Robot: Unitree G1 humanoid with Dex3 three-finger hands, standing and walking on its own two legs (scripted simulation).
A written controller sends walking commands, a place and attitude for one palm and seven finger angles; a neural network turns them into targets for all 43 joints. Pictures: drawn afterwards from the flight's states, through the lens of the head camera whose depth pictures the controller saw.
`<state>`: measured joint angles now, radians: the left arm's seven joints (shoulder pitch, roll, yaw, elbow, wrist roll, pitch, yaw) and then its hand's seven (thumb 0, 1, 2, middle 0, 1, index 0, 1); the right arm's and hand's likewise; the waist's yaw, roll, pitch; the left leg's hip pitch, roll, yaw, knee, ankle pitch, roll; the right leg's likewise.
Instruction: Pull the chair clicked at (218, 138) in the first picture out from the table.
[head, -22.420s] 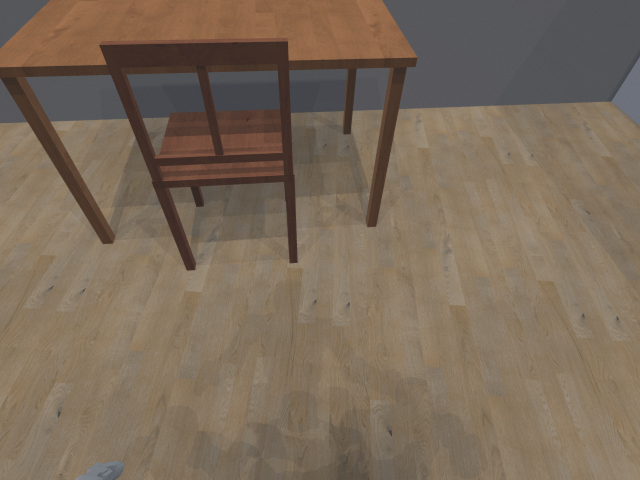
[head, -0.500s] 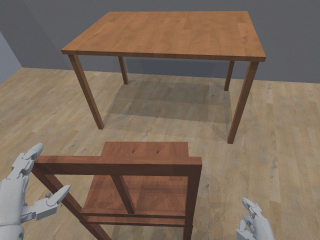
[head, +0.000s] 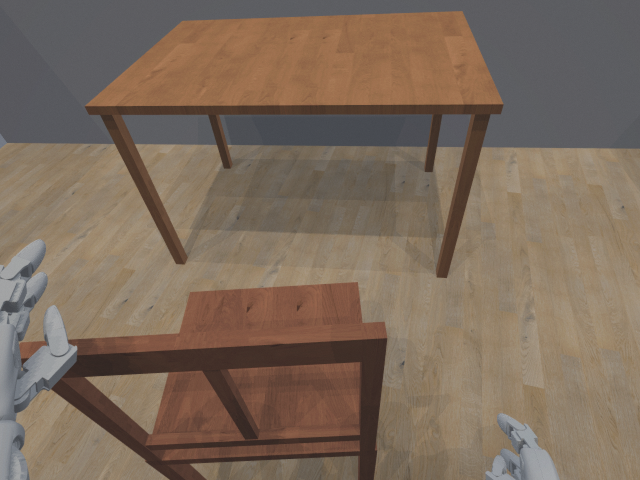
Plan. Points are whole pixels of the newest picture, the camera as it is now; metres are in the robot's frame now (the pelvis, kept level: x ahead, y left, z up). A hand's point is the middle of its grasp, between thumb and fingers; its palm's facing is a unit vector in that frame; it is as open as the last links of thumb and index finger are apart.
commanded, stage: draw the hand back to the body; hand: left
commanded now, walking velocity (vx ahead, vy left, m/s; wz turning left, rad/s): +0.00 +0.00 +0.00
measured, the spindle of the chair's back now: (234, 404) +0.24 +0.17 -0.10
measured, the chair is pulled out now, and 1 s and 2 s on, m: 0.66 0.66 0.66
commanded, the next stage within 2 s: step back with the hand held close in 0.04 s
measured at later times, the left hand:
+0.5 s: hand (61, 355) +0.18 +0.28 +0.15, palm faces +0.34 -0.78 -0.53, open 7.4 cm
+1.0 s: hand out of the picture +0.12 +0.29 +0.16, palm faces +0.44 -0.75 -0.50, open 7.4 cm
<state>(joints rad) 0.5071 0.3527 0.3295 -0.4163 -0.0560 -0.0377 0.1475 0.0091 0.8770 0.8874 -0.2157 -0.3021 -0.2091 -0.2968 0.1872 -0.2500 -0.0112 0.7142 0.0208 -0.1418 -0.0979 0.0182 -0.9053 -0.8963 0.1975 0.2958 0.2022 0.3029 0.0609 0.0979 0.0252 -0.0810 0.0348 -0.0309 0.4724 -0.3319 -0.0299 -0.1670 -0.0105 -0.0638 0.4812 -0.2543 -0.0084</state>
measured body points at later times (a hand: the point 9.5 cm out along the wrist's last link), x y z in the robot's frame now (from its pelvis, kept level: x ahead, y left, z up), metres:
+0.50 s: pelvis -0.02 +0.03 +0.00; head +0.00 +0.01 +0.45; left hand +0.16 +0.32 +0.17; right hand +0.16 -0.21 -0.09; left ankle -0.04 +0.14 -0.74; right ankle +0.01 -0.11 -0.74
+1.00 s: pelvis -0.09 +0.03 -0.01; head -0.07 +0.02 +0.44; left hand +0.09 +0.33 +0.19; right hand +0.07 -0.22 -0.09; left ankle -0.04 +0.14 -0.74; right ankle +0.01 -0.11 -0.74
